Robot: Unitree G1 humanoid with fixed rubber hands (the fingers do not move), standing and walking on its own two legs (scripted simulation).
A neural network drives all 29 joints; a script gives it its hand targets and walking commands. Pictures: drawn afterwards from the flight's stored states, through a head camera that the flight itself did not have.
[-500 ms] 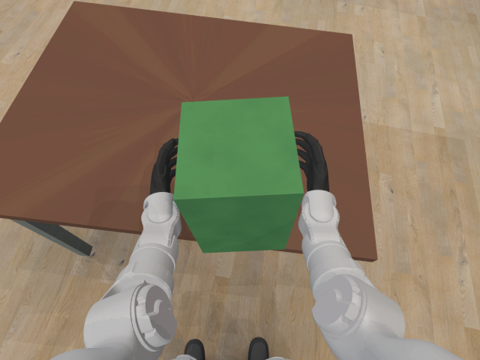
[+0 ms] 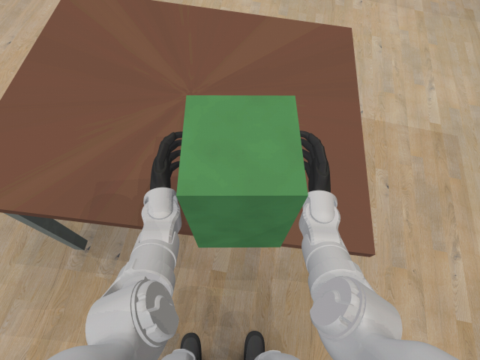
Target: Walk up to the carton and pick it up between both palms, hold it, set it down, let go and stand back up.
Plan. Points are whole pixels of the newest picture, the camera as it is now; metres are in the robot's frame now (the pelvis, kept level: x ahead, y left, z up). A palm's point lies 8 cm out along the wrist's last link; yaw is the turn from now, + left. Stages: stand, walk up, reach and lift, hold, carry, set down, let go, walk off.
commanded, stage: set down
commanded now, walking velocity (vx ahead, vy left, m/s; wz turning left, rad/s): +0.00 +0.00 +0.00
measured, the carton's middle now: (240, 182) +0.41 +0.00 -0.05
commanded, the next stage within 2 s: none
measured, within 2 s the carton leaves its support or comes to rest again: neither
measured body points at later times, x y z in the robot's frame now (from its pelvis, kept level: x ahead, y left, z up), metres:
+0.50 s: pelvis -0.01 +0.00 +0.00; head +0.13 +0.01 +0.43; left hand +0.41 +0.13 -0.02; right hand +0.40 -0.14 -0.01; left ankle +0.00 +0.11 -0.74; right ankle +0.00 -0.10 -0.74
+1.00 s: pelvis -0.01 +0.00 -0.03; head +0.11 +0.00 +0.40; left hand +0.43 +0.15 -0.03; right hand +0.43 -0.14 -0.03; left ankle +0.00 +0.12 -0.74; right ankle +0.00 -0.10 -0.74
